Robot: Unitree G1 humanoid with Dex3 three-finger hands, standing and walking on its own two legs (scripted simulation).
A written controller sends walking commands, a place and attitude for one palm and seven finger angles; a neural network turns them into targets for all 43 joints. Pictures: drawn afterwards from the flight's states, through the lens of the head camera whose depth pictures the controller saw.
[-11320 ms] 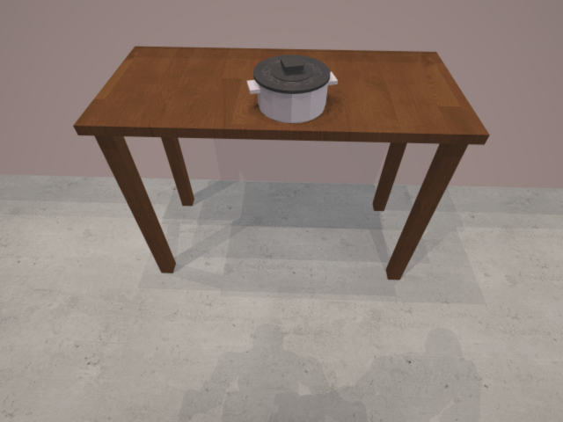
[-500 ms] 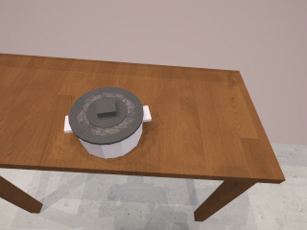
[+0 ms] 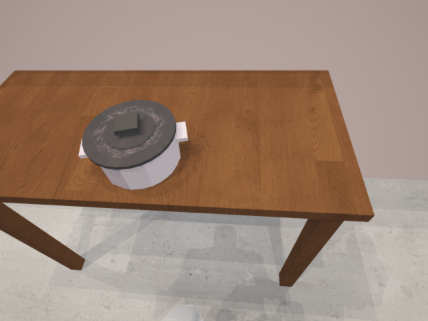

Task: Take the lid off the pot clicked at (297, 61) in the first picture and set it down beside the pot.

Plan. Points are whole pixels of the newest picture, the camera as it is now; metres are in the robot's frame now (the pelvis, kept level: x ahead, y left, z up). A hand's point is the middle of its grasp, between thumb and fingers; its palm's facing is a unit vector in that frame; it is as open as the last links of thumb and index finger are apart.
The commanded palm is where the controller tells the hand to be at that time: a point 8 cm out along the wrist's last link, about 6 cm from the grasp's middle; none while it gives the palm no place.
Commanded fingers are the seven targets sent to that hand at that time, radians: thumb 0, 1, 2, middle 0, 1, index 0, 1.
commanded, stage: shuffle to correct the standing spot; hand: left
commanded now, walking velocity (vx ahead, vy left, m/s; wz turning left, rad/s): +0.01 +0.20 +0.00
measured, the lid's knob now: (126, 123) +0.46 +0.23 +0.10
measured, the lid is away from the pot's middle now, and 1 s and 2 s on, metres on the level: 0.00 0.00 0.00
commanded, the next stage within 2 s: come to a stop and stand still in 0.44 s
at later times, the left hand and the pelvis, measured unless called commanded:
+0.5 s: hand out of the picture -0.05 +0.31 -0.18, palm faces +0.08 -0.96 -0.26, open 7.4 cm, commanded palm none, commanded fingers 0.00 0.90 0.90 -0.20 -0.30 -0.20 -0.30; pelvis -0.06 +0.10 +0.00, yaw -1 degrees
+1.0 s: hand out of the picture +0.01 +0.32 -0.17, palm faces +0.04 -0.99 -0.13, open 7.3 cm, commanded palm none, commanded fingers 0.00 0.90 0.90 -0.20 -0.30 -0.20 -0.30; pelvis -0.03 +0.15 +0.02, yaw +0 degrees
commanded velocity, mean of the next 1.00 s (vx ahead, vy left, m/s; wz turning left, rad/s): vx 0.03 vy -0.01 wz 0.00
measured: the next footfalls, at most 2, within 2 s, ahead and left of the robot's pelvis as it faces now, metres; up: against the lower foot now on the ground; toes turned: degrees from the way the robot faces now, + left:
left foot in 0.40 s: -0.03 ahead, +0.17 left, +0.00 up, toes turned +1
right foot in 1.32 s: +0.01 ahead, -0.02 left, +0.00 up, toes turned -1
